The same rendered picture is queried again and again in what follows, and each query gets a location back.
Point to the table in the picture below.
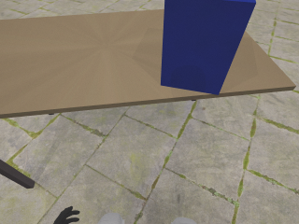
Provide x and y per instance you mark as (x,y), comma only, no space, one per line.
(71,63)

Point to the robot left hand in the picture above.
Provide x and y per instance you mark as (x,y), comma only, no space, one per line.
(63,217)

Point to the left robot thigh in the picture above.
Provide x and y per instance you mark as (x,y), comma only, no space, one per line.
(111,218)

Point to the carton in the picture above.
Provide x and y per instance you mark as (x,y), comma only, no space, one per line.
(200,40)

